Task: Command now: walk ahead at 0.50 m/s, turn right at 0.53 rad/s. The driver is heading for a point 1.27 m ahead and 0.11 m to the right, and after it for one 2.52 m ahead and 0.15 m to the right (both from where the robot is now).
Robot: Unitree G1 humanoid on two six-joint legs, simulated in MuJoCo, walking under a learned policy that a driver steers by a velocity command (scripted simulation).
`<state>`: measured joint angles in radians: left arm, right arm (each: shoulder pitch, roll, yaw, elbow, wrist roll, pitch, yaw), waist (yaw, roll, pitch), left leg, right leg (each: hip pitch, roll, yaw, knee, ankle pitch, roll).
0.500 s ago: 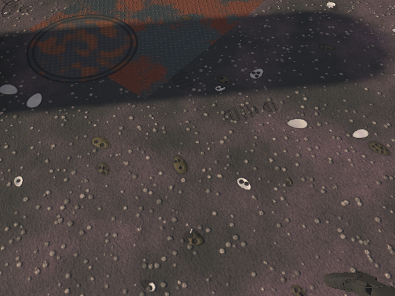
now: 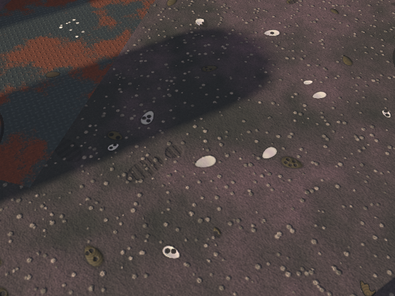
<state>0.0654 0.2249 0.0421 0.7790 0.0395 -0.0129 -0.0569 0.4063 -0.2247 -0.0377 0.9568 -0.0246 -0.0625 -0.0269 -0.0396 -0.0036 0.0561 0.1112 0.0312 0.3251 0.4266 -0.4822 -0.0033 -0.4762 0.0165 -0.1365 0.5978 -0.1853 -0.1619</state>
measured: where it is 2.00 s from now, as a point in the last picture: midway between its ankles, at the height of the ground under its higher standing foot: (212, 147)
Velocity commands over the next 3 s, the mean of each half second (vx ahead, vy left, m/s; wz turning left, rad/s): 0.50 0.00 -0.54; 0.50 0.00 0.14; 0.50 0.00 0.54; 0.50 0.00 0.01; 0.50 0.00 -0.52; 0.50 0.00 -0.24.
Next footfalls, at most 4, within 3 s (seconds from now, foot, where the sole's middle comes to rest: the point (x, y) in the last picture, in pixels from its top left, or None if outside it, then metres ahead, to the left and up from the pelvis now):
0.54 left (193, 283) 0.50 0.04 -0.75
1.04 right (262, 227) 0.68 -0.22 -0.75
1.56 left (195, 170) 0.94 0.01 -0.75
2.12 right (214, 113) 1.26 -0.09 -0.75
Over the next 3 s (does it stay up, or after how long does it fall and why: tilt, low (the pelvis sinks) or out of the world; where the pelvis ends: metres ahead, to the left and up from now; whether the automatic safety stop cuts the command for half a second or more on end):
stays up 1.58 -0.06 0.03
